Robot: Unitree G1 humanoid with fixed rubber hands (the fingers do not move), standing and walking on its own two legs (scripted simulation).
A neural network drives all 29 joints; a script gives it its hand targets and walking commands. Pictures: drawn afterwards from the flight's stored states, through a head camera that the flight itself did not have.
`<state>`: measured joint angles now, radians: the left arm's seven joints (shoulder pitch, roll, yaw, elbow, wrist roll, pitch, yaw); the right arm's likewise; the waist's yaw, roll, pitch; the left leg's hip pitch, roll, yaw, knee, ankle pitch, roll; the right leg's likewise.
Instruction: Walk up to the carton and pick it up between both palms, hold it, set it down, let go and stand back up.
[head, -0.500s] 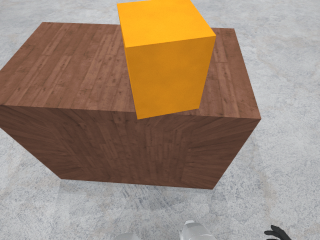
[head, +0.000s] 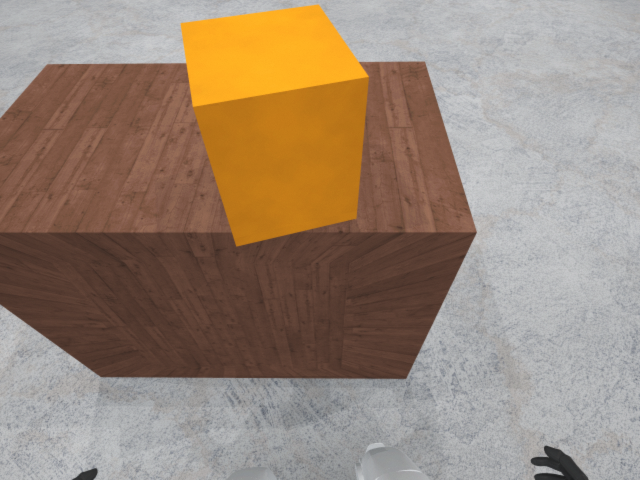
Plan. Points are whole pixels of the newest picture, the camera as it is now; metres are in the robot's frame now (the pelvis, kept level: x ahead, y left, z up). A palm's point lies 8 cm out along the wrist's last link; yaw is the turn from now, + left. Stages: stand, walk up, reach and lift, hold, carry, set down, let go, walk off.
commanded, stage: walk up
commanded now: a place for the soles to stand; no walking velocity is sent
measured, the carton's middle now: (276, 129) +0.57 +0.07 +0.10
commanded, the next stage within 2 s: none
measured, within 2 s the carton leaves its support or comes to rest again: neither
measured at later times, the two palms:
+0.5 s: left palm out of the picture +0.08 +0.29 -0.09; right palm out of the picture +0.08 -0.33 -0.09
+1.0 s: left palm out of the picture +0.08 +0.29 -0.09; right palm out of the picture +0.08 -0.34 -0.09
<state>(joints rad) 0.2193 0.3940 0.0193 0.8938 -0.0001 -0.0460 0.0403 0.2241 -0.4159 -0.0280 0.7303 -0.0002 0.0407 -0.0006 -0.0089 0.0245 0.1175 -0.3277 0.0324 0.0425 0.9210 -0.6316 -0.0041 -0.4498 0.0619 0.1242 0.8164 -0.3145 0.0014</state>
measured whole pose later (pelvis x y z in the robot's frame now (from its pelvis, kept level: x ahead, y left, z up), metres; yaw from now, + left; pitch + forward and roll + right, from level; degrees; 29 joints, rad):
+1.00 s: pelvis -0.01 -0.02 +0.01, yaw -3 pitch -3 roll +0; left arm 0.19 0.40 0.02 0.97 0.00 -0.05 0.02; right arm 0.19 -0.42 -0.03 0.77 0.00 0.02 0.01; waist -0.01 0.02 0.10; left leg -0.31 0.05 0.04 0.78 -0.43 -0.01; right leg -0.40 0.06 0.13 0.78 -0.32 0.01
